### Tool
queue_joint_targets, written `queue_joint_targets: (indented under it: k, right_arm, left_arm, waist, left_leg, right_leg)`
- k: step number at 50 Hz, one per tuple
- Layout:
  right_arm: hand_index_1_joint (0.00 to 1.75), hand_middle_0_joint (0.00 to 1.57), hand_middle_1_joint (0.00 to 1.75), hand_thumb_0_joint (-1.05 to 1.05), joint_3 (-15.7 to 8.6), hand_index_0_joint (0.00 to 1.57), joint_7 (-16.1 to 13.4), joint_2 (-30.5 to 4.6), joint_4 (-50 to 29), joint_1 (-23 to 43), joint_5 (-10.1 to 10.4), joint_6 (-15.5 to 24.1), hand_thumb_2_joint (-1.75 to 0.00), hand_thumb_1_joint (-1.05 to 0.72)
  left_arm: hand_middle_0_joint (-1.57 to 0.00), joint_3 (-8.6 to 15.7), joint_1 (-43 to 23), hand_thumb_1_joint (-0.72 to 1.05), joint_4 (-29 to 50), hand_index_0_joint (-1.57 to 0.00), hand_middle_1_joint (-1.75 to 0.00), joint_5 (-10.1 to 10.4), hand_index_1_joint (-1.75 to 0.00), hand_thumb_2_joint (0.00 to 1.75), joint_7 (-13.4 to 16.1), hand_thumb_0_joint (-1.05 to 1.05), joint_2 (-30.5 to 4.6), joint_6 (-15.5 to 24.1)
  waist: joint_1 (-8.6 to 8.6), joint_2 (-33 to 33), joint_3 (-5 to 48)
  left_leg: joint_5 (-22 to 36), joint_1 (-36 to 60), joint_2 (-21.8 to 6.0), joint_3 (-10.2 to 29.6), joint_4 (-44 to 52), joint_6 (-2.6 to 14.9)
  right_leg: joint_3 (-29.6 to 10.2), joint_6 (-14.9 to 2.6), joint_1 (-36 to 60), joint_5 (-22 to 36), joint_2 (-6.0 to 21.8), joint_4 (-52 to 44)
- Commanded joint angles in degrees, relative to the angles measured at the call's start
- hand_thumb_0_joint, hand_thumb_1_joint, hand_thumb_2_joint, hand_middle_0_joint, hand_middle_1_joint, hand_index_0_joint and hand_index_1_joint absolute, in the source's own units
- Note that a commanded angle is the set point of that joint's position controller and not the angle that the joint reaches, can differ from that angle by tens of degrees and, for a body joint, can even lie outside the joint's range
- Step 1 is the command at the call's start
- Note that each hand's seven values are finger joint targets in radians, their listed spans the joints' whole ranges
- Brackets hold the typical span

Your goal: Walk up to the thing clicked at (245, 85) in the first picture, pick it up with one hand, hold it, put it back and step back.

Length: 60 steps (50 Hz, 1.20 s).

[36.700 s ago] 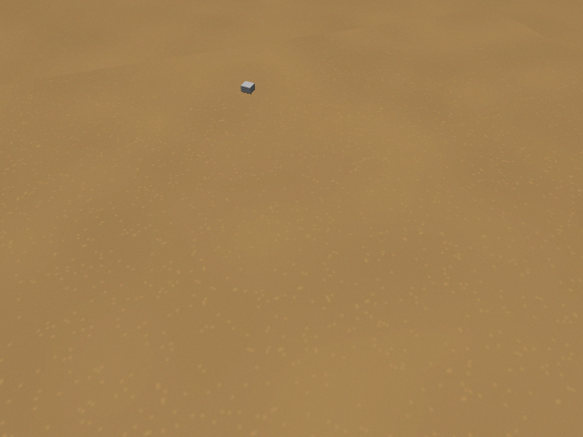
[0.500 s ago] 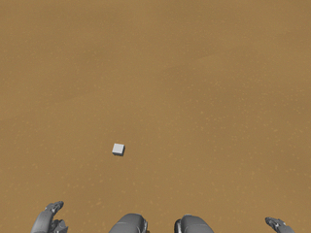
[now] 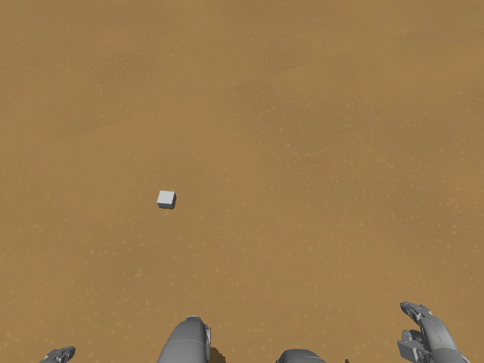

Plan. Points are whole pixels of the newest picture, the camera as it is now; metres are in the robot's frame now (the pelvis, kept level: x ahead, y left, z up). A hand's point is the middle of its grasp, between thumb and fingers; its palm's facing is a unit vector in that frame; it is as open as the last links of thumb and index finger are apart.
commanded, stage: step back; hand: left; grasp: from above
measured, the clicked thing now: (166, 199) +0.77 +0.36 -0.73
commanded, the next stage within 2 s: stand in 1.60 s
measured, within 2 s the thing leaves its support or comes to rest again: neither
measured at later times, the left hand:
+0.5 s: hand out of the picture -0.08 +0.25 -0.13, palm faces +0.11 -0.91 -0.39, open 7.4 cm
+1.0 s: hand out of the picture -0.23 +0.25 -0.13, palm faces +0.11 -0.92 -0.39, open 7.4 cm
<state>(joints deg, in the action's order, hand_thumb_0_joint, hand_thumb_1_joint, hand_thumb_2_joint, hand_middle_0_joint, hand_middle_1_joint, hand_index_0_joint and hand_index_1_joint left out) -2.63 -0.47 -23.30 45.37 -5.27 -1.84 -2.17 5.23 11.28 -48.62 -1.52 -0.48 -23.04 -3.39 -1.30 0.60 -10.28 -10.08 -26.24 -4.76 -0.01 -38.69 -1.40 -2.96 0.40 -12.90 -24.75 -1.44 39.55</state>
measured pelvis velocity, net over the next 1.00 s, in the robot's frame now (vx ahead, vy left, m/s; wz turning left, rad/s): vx -0.24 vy -0.03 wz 0.12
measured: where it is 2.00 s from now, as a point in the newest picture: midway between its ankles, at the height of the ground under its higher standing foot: outside the picture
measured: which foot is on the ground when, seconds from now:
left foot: down 0.00-0.02, up 0.04-0.34, down 0.36-1.00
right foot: down 0.00-0.38, up 0.40-0.62, down 0.64-1.00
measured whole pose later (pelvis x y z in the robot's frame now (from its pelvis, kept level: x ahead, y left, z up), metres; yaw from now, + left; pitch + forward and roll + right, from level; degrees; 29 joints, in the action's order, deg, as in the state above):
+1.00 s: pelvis -0.24 -0.03 +0.02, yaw +7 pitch -3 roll +1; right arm -3.8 1.6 -21.3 57.5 -13.6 -2.6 0.6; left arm 3.2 13.5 -57.0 -1.8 -0.8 -22.5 -0.4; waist -1.3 -1.3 -4.2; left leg -14.9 -14.7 2.3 1.7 -32.2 0.9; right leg -2.0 -0.8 -16.1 -26.1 2.0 42.3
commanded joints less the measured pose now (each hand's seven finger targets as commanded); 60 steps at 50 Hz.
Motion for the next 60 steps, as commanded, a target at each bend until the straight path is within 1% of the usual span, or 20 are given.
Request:
queue_joint_targets:
  k: [1,2,5,11,14,17,19,20,23,30,32,34,37,41,45,47,49,58,59,60]
  right_arm:
    - [0.3,0.2,0.3,0.0,-3.6,0.2,-1.9,-9.5,-4.8,1.1,1.3,0.3,-0.9,-0.9]
    - [0.3,0.2,0.3,0.0,-4.6,0.2,-2.3,-12.3,-4.3,1.2,1.0,0.1,-0.9,-0.9]
    - [0.3,0.2,0.3,0.0,-3.6,0.2,-1.8,-11.1,-0.4,-5.4,1.9,0.7,-0.9,-0.9]
    - [0.3,0.2,0.3,0.0,-2.2,0.2,-1.9,-8.9,-1.3,-4.2,0.9,1.5,-0.9,-0.9]
    - [0.3,0.2,0.3,0.0,-2.8,0.2,-1.5,-9.1,-0.1,-8.1,0.5,1.3,-0.9,-0.9]
    - [0.3,0.2,0.3,0.0,-3.9,0.2,-1.2,-10.1,2.7,-12.5,0.4,1.2,-0.9,-0.9]
    - [0.3,0.2,0.3,0.0,-5.7,0.2,-0.3,-20.2,0.5,-7.4,0.1,0.6,-0.9,-0.9]
    - [0.3,0.2,0.3,0.0,-5.9,0.2,-0.4,-20.0,-0.3,-6.2,-0.8,1.0,-0.9,-0.9]
    - [0.3,0.2,0.3,0.0,-3.7,0.2,-1.3,-13.8,-0.8,-0.6,-0.8,1.5,-0.9,-0.9]
    - [0.3,0.2,0.3,0.0,-4.0,0.2,-0.1,-13.0,1.2,-2.7,-0.9,1.0,-0.9,-0.9]
    - [0.3,0.2,0.3,0.0,-2.5,0.2,0.2,-7.8,1.7,-5.2,-0.2,0.7,-0.9,-0.9]
    - [0.3,0.2,0.3,0.0,-3.8,0.2,-0.2,-10.9,1.3,0.2,-0.3,0.8,-0.9,-0.9]
    - [0.3,0.2,0.3,0.0,-3.5,0.2,0.8,-10.2,4.5,-2.5,0.8,1.9,-0.9,-0.9]
    - [0.3,0.2,0.3,0.0,-3.1,0.2,1.5,-9.2,5.0,-2.1,-0.1,2.9,-0.9,-0.9]
    - [0.3,0.2,0.3,0.0,-4.0,0.2,1.2,-9.1,7.7,-6.3,-0.3,4.4,-0.9,-0.9]
    - [0.3,0.2,0.3,0.0,-5.0,0.2,0.7,-13.5,8.5,-9.3,-0.8,5.1,-0.9,-0.9]
    - [0.3,0.2,0.3,0.0,-5.6,0.2,0.6,-16.0,7.7,-9.4,-0.6,5.3,-0.9,-0.9]
    - [0.3,0.2,0.3,0.0,-3.4,0.2,0.7,-10.6,5.7,-2.4,0.4,3.7,-0.9,-0.9]
    - [0.3,0.2,0.3,0.0,-2.3,0.2,0.5,-7.8,5.4,-2.6,0.9,3.6,-0.9,-0.9]
    - [0.3,0.2,0.3,0.0,-1.5,0.2,0.4,-4.8,4.8,-2.7,1.4,3.6,-0.9,-0.9]
  left_arm:
    - [-0.2,5.7,3.6,0.9,4.6,-0.2,-0.3,-1.3,-0.3,0.9,0.4,0.0,-20.7,1.5]
    - [-0.2,5.6,-1.0,0.9,6.9,-0.2,-0.3,-1.4,-0.3,0.9,0.8,0.0,-22.0,1.9]
    - [-0.2,3.3,-9.4,0.9,8.1,-0.2,-0.3,-1.2,-0.3,0.9,1.7,0.0,-13.1,2.4]
    - [-0.2,3.2,-0.2,0.9,7.7,-0.2,-0.3,-1.1,-0.3,0.9,2.8,0.0,-12.4,1.9]
    - [-0.2,3.1,-2.1,0.9,8.5,-0.2,-0.3,-0.4,-0.3,0.9,3.0,0.0,-13.3,1.5]
    - [-0.2,1.6,-3.3,0.9,8.7,-0.2,-0.3,0.3,-0.3,0.9,2.4,0.0,-12.1,0.7]
    - [-0.2,1.6,-7.8,0.9,9.8,-0.2,-0.3,1.1,-0.3,0.9,2.7,0.0,-11.0,0.8]
    - [-0.2,2.3,-9.9,0.9,9.2,-0.2,-0.3,0.0,-0.3,0.9,3.1,0.0,-11.8,0.6]
    - [-0.2,1.9,-2.5,0.9,4.8,-0.2,-0.3,1.4,-0.3,0.9,2.6,0.0,-10.3,0.2]
    - [-0.2,1.1,1.5,0.9,-0.2,-0.2,-0.3,0.0,-0.3,0.9,1.2,0.0,-8.1,4.4]
    - [-0.2,2.5,3.7,0.9,-2.2,-0.2,-0.3,-1.4,-0.3,0.9,1.8,0.0,-12.2,5.8]
    - [-0.2,3.9,-3.7,0.9,0.3,-0.2,-0.3,-1.8,-0.3,0.9,1.9,0.0,-20.2,5.9]
    - [-0.2,2.5,-5.6,0.9,-0.3,-0.2,-0.3,-1.0,-0.3,0.9,1.8,0.0,-13.7,6.9]
    - [-0.2,2.7,-1.3,0.9,-2.2,-0.2,-0.3,-1.1,-0.3,0.9,0.9,0.0,-14.3,6.9]
    - [-0.2,0.8,-2.7,0.9,-1.8,-0.2,-0.3,-0.7,-0.3,0.9,0.3,0.0,-12.3,5.3]
    - [-0.2,-0.8,-3.4,0.9,-1.6,-0.2,-0.3,0.6,-0.3,0.9,0.1,0.0,-7.4,5.2]
    - [-0.2,0.5,-4.7,0.9,-1.6,-0.2,-0.3,0.3,-0.3,0.9,0.4,0.0,-11.9,5.0]
    - [-0.2,1.0,1.9,0.9,-6.6,-0.2,-0.3,-0.1,-0.3,0.9,0.3,0.0,-8.7,5.9]
    - [-0.2,1.4,2.7,0.9,-6.9,-0.2,-0.3,-0.5,-0.3,0.9,0.8,0.0,-9.9,6.2]
    - [-0.2,2.3,3.3,0.9,-6.7,-0.2,-0.3,-1.2,-0.3,0.9,1.3,0.0,-14.0,6.7]
  waist:
    - [-3.22,-18.9,9.3]
    - [-2.18,-16.9,5.3]
    - [3.35,-7.8,5.5]
    - [-2.87,-12.2,11.5]
    - [-1.18,-12.7,14.1]
    - [1.36,-7.0,15.7]
    - [3.04,14.3,13.8]
    - [4.32,11.9,10.8]
    - [-1.05,4.2,10.5]
    - [0.88,8.7,11.4]
    - [0.39,-3.0,10.9]
    - [-1.33,-10.3,2.2]
    - [0.62,-5.0,2.6]
    - [-1.81,-9.6,4.5]
    - [1.28,-7.5,7.5]
    - [3.09,7.5,11.0]
    - [3.33,3.8,7.4]
    - [-1.4,6.4,9.0]
    - [-2.54,2.7,10.2]
    - [-3.0,-8.4,10.2]
  left_leg:
    - [-23.8,-5.6,10.8,3.9,-17.2,1.12]
    - [-24.5,-2.7,7.8,10.7,-27.7,0.24]
    - [-15.7,-1.6,11.5,9.3,-31.3,0.81]
    - [-21.1,-5.4,8.6,5.1,-15.4,-0.42]
    - [-19.1,2.6,6.3,2.6,-3.1,0.9]
    - [-1.2,15.6,5.3,1.9,14.9,3.39]
    - [9.3,10.2,-15.9,27.5,19.4,17.2]
    - [10.7,3.7,-18.3,31.4,20.8,20.36]
    - [17.1,6.9,-9.9,14.9,14.6,14.6]
    - [-13.7,11.6,-6.2,11.6,11.5,11.17]
    - [-17.2,-3.1,-0.1,6.4,-1.7,5.43]
    - [-20.8,1.2,3.1,10.4,-13.6,1.24]
    - [-13.4,0.5,5.2,8.9,-11.8,1.27]
    - [-15.7,1.5,5.0,5.2,-2.4,0.7]
    - [-9.0,19.0,7.0,0.5,14.3,1.85]
    - [-23.5,24.9,-6.9,25.1,23.2,7.81]
    - [-31.6,18.0,-13.2,32.1,26.6,14.4]
    - [-12.0,3.0,-3.6,11.3,13.7,7.51]
    - [-9.5,-0.8,-1.7,9.4,8.2,5.36]
    - [-13.3,-7.8,5.2,6.3,-2.1,2.16]
  right_leg:
    - [-28.5,-14.21,-7.9,-4.0,22.7,-25.4]
    - [-33.4,-17.89,-17.3,-3.6,27.5,-27.4]
    - [-9.9,-10.66,-11.5,18.5,14.6,-15.9]
    - [-10.1,-12.45,10.7,36.4,16.8,-9.9]
    - [-10.9,-11.68,9.4,38.4,18.0,-7.8]
    - [-6.7,-6.28,0.9,28.1,13.7,-2.5]
    - [5.1,-0.8,-10.8,-8.5,-0.6,15.4]
    - [-2.7,-0.64,-9.7,-14.0,-1.0,26.7]
    - [-6.4,-1.72,-12.1,-5.7,-3.4,35.5]
    - [3.3,-1.4,2.1,0.4,-0.9,-17.1]
    - [-12.8,-4.21,13.9,-0.8,6.3,-23.3]
    - [-34.2,-14.67,-14.6,-25.6,24.2,-29.0]
    - [-18.6,-10.01,-6.7,-14.0,15.2,-25.0]
    - [-15.6,-9.16,-0.6,-12.7,14.5,-24.0]
    - [-7.0,-7.0,-7.3,-1.7,11.0,-15.7]
    - [1.9,-2.07,-17.2,-3.5,2.2,0.6]
    - [-1.0,-2.05,-17.2,-6.4,3.4,11.6]
    - [5.8,-1.88,7.5,8.4,0.4,-13.5]
    - [1.9,-2.41,13.5,9.8,2.4,-16.7]
    - [-16.7,-5.5,14.3,1.6,13.0,-22.9]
